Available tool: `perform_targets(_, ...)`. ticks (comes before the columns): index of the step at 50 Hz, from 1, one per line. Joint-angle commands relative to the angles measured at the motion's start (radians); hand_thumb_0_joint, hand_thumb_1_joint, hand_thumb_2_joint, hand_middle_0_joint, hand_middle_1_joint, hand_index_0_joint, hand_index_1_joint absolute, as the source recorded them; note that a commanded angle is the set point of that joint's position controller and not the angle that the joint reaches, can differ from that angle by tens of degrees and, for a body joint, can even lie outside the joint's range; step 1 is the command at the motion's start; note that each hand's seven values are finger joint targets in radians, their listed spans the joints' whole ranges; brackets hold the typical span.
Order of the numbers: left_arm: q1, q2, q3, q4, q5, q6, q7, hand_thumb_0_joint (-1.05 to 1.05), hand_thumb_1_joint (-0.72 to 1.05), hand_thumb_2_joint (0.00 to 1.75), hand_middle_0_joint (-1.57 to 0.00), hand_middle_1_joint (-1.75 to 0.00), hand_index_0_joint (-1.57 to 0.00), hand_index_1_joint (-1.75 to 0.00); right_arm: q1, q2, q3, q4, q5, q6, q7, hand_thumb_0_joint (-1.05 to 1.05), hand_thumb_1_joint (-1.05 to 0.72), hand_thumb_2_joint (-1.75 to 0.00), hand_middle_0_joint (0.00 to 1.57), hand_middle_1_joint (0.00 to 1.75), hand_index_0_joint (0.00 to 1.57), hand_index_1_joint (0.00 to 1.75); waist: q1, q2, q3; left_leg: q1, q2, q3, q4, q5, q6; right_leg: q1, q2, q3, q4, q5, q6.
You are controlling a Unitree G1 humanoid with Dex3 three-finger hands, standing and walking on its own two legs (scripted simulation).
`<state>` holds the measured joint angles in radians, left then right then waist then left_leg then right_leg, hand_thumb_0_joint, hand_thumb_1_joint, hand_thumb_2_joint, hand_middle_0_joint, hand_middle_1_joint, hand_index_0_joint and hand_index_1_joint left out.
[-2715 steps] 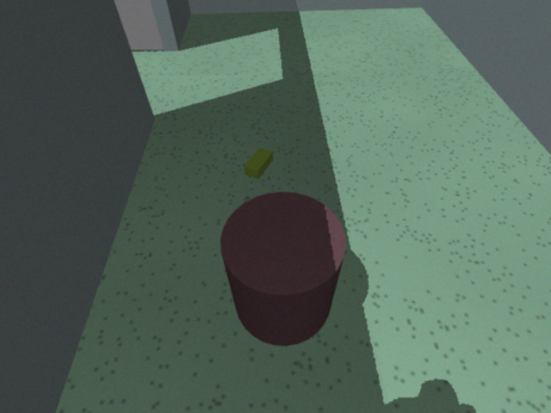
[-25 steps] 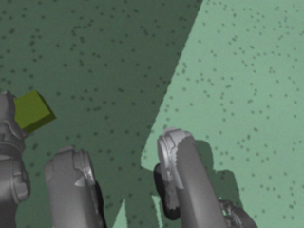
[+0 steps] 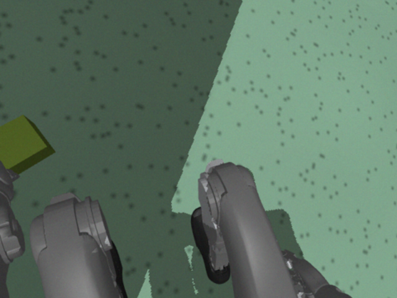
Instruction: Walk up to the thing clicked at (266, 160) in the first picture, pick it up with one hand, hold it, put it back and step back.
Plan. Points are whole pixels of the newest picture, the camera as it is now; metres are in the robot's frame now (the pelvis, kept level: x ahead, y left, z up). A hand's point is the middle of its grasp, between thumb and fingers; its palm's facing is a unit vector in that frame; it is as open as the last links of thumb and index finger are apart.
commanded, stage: rest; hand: left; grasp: from above
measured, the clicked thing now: out of the picture +0.41 +0.33 -0.25
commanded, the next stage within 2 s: open in 0.92 s
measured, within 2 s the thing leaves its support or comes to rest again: rests again in 0.76 s
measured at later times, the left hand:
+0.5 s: hand (1, 155) +0.42 +0.33 -0.25, palm faces -0.36 -0.26 -0.90, open 10.8 cm
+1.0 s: hand out of the picture +0.42 +0.33 -0.25, palm faces -0.36 -0.27 -0.89, open 10.9 cm
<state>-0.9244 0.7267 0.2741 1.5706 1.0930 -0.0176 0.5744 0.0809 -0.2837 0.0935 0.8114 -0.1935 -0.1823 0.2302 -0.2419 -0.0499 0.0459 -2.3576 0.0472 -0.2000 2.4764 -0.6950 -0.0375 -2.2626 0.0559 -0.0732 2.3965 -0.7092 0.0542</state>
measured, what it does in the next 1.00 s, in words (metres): stands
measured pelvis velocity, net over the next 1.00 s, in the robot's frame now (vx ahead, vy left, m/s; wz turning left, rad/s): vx -0.01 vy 0.01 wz -0.07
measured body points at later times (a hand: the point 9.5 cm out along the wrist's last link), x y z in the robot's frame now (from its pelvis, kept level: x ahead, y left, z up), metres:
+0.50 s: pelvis +0.00 +0.01 -0.01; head +0.27 +0.10 +0.34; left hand +0.43 +0.34 -0.20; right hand +0.05 -0.26 -0.09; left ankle +0.07 +0.14 -0.28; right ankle +0.09 -0.12 -0.28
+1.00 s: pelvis -0.01 +0.01 -0.01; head +0.27 +0.11 +0.33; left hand +0.43 +0.34 -0.20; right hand +0.03 -0.25 -0.08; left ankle +0.07 +0.14 -0.28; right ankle +0.09 -0.12 -0.28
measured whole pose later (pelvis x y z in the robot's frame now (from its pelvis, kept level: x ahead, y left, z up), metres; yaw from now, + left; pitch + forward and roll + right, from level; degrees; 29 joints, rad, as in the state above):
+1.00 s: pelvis -0.01 +0.01 -0.01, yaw -4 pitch +27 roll -13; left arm -1.03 0.95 0.28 1.83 1.10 -0.07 0.69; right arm 0.09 -0.35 0.23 0.78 -0.25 -0.34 0.33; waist -0.33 -0.12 0.17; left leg -2.34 0.05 -0.28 2.55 -0.70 -0.03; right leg -2.21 0.08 -0.14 2.40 -0.68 0.07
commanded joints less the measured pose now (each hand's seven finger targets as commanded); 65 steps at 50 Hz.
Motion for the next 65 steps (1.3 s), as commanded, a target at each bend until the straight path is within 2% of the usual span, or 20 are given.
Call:
perform_targets(1, -0.3, 0.319, 0.009, -0.108, -0.005, -0.012, 0.068, 0.0, 0.46, 0.81, -0.95, -0.61, -0.92, -0.63, 0.234, -0.271, -0.053, 0.009, -0.004, -0.017, -0.002, 0.0, -0.89, -0.89, 0.2, 0.3, 0.2, 0.3, -0.016, 0.36, -0.723, 0.533, 0.002, 0.136, -0.199, 0.222, 0.056, 0.36, 0.021, -0.123, -0.229, 0.296, -0.074)
perform_targets(13, -0.273, 0.371, 0.031, -0.048, 0.003, -0.04, 0.112, 0.0, 0.5, 0.83, -0.96, -0.64, -0.94, -0.65, 0.218, -0.301, -0.018, 0.003, -0.018, -0.053, 0.025, 0.0, -0.89, -0.9, 0.2, 0.3, 0.2, 0.3, -0.029, 0.4, -0.696, 0.545, 0.01, 0.108, -0.191, 0.238, 0.046, 0.372, 0.035, -0.156, -0.21, 0.307, -0.074)
perform_targets(19, -0.33, 0.395, -0.004, -0.029, 0.013, -0.047, 0.125, 0.0, 0.47, 0.82, -0.94, -0.64, -0.92, -0.66, 0.22, -0.313, -0.001, 0.004, -0.031, -0.078, 0.047, 0.0, -0.89, -0.9, 0.2, 0.3, 0.2, 0.3, -0.067, 0.433, -0.641, 0.543, 0.015, 0.1, -0.165, 0.235, 0.045, 0.359, 0.036, -0.162, -0.198, 0.311, -0.072)
perform_targets(23, -0.338, 0.425, 0.021, -0.042, 0.006, -0.054, 0.141, 0.0, 0.51, 0.82, -0.96, -0.64, -0.94, -0.66, 0.225, -0.33, 0.004, 0.007, -0.037, -0.096, 0.06, 0.0, -0.89, -0.9, 0.2, 0.3, 0.2, 0.3, -0.072, 0.434, -0.638, 0.546, 0.017, 0.094, -0.168, 0.237, 0.043, 0.373, 0.037, -0.171, -0.203, 0.307, -0.07)
perform_targets(25, -0.304, 0.417, 0.019, -0.005, -0.003, -0.049, 0.142, 0.0, 0.49, 0.79, -0.95, -0.62, -0.93, -0.64, 0.21, -0.336, 0.008, -0.002, -0.033, -0.1, 0.062, 0.0, -0.89, -0.9, 0.2, 0.3, 0.2, 0.3, -0.064, 0.422, -0.643, 0.535, 0.017, 0.087, -0.174, 0.231, 0.043, 0.37, 0.04, -0.179, -0.202, 0.298, -0.073)
perform_targets(28, -0.315, 0.389, -0.013, 0.055, 0.001, -0.045, 0.14, 0.0, 0.49, 0.81, -0.93, -0.66, -0.92, -0.67, 0.218, -0.334, 0.015, 0.002, -0.038, -0.112, 0.072, 0.0, -0.89, -0.9, 0.2, 0.3, 0.2, 0.3, -0.089, 0.42, -0.595, 0.536, 0.018, 0.081, -0.169, 0.234, 0.04, 0.355, 0.038, -0.182, -0.195, 0.301, -0.071)
perform_targets(30, -0.292, 0.41, 0.02, 0.052, -0.012, -0.047, 0.151, 0.0, 0.47, 0.82, -0.93, -0.65, -0.91, -0.66, 0.211, -0.348, 0.016, -0.003, -0.035, -0.114, 0.073, 0.0, -0.89, -0.9, 0.2, 0.3, 0.2, 0.3, -0.073, 0.421, -0.61, 0.534, 0.018, 0.076, -0.184, 0.234, 0.039, 0.373, 0.042, -0.188, -0.205, 0.298, -0.072)
perform_targets(32, -0.336, 0.433, 0.001, 0.062, 0.002, -0.05, 0.148, 0.0, 0.5, 0.81, -0.93, -0.68, -0.93, -0.68, 0.208, -0.354, 0.02, -0.003, -0.044, -0.128, 0.079, 0.0, -0.89, -0.9, 0.2, 0.3, 0.2, 0.3, -0.101, 0.429, -0.568, 0.53, 0.02, 0.072, -0.175, 0.202, 0.038, 0.337, 0.041, -0.195, -0.195, 0.271, -0.072)
perform_targets(33, -0.333, 0.395, -0.033, 0.082, 0.004, -0.046, 0.143, 0.0, 0.48, 0.81, -0.92, -0.67, -0.91, -0.68, 0.207, -0.345, 0.03, -0.009, -0.045, -0.13, 0.083, 0.0, -0.89, -0.9, 0.2, 0.3, 0.2, 0.3, -0.106, 0.429, -0.56, 0.522, 0.018, 0.074, -0.173, 0.192, 0.042, 0.342, 0.045, -0.188, -0.207, 0.266, -0.072)
perform_targets(34, -0.332, 0.48, 0.041, 0.073, -0.005, -0.05, 0.157, 0.0, 0.48, 0.78, -0.92, -0.66, -0.91, -0.66, 0.225, -0.369, 0.021, 0.009, -0.048, -0.131, 0.081, 0.0, -0.89, -0.9, 0.2, 0.3, 0.2, 0.3, -0.103, 0.408, -0.568, 0.509, 0.021, 0.07, -0.172, 0.194, 0.045, 0.364, 0.044, -0.193, -0.211, 0.268, -0.069)
perform_targets(37, -0.302, 0.475, 0.04, 0.106, -0.004, -0.047, 0.157, 0.0, 0.46, 0.85, -0.92, -0.67, -0.9, -0.69, 0.219, -0.367, 0.029, 0.003, -0.045, -0.135, 0.083, 0.0, -0.89, -0.9, 0.2, 0.3, 0.2, 0.3, -0.096, 0.405, -0.569, 0.503, 0.021, 0.07, -0.175, 0.21, 0.043, 0.371, 0.044, -0.193, -0.209, 0.276, -0.07)
perform_targets(40, -0.346, 0.401, -0.038, 0.111, -0.014, -0.056, 0.145, 0.0, 0.44, 0.83, -0.89, -0.7, -0.88, -0.71, 0.194, -0.352, 0.04, -0.014, -0.044, -0.151, 0.089, 0.0, -0.89, -0.9, 0.2, 0.3, 0.2, 0.3, -0.118, 0.403, -0.55, 0.503, 0.021, 0.061, -0.175, 0.188, 0.043, 0.357, 0.048, -0.194, -0.213, 0.26, -0.07)
perform_targets(42, -0.343, 0.44, -0.036, 0.115, -0.011, -0.062, 0.149, 0.0, 0.44, 0.82, -0.89, -0.68, -0.88, -0.69, 0.197, -0.365, 0.046, -0.013, -0.043, -0.159, 0.09, 0.0, -0.89, -0.9, 0.2, 0.3, 0.2, 0.3, -0.114, 0.412, -0.544, 0.507, 0.022, 0.057, -0.171, 0.186, 0.043, 0.362, 0.049, -0.196, -0.207, 0.26, -0.07)
perform_targets(43, -0.328, 0.492, 0.01, 0.134, -0.006, -0.061, 0.156, 0.0, 0.43, 0.84, -0.89, -0.69, -0.87, -0.7, 0.221, -0.38, 0.041, 0.002, -0.047, -0.156, 0.089, 0.0, -0.89, -0.9, 0.2, 0.3, 0.2, 0.3, -0.111, 0.4, -0.553, 0.505, 0.024, 0.057, -0.169, 0.2, 0.044, 0.384, 0.052, -0.196, -0.212, 0.272, -0.069)
perform_targets(47, -0.344, 0.482, 0.002, 0.155, -0.003, -0.061, 0.15, 0.0, 0.44, 0.83, -0.9, -0.67, -0.88, -0.69, 0.223, -0.377, 0.051, -0.004, -0.051, -0.159, 0.09, 0.0, -0.89, -0.9, 0.2, 0.3, 0.2, 0.3, -0.132, 0.376, -0.513, 0.476, 0.023, 0.058, -0.16, 0.188, 0.047, 0.374, 0.047, -0.196, -0.215, 0.262, -0.064)
perform_targets(51, -0.319, 0.493, 0.003, 0.176, -0.006, -0.068, 0.156, 0.0, 0.42, 0.83, -0.88, -0.68, -0.86, -0.7, 0.213, -0.387, 0.057, -0.005, -0.048, -0.167, 0.087, 0.0, -0.89, -0.9, 0.2, 0.3, 0.2, 0.3, -0.124, 0.397, -0.514, 0.5, 0.027, 0.042, -0.179, 0.186, 0.038, 0.377, 0.052, -0.207, -0.212, 0.255, -0.069)
perform_targets(56, -0.351, 0.498, -0.017, 0.175, -0.005, -0.066, 0.158, 0.0, 0.02, 0.76, -0.48, -0.73, -0.47, -0.73, 0.216, -0.389, 0.067, -0.012, -0.055, -0.179, 0.093, 0.0, -0.88, -0.89, 0.2, 0.3, 0.2, 0.3, -0.145, 0.388, -0.497, 0.484, 0.026, 0.049, -0.161, 0.178, 0.045, 0.389, 0.053, -0.202, -0.219, 0.26, -0.063)
perform_targets(59, -0.326, 0.514, 0.005, 0.173, -0.004, -0.067, 0.17, 0.0, -0.2, 0.79, -0.38, -0.76, -0.37, -0.77, 0.208, -0.395, 0.069, -0.008, -0.051, -0.179, 0.093, 0.0, -0.88, -0.89, 0.2, 0.3, 0.2, 0.3, -0.128, 0.411, -0.509, 0.506, 0.029, 0.036, -0.18, 0.192, 0.036, 0.385, 0.053, -0.212, -0.212, 0.262, -0.068)
perform_targets(62, -0.381, 0.479, -0.046, 0.16, -0.004, -0.066, 0.164, 0.0, -0.29, 0.85, -0.3, -0.84, -0.3, -0.84, 0.187, -0.39, 0.075, -0.023, -0.051, -0.192, 0.097, 0.0, -0.88, -0.89, 0.2, 0.3, 0.2, 0.3, -0.15, 0.409, -0.475, 0.497, 0.028, 0.038, -0.172, 0.146, 0.038, 0.356, 0.047, -0.211, -0.212, 0.231, -0.065)
perform_targets(65, -0.336, 0.522, -0.01, 0.173, -0.008, -0.062, 0.17, 0.0, -0.35, 0.93, -0.27, -0.85, -0.25, -0.87, 0.207, -0.402, 0.07, -0.01, -0.051, -0.199, 0.099, 0.0, -0.88, -0.9, 0.2, 0.3, 0.2, 0.3, -0.14, 0.398, -0.472, 0.495, 0.029, 0.038, -0.172, 0.147, 0.039, 0.368, 0.046, -0.211, -0.221, 0.234, -0.062)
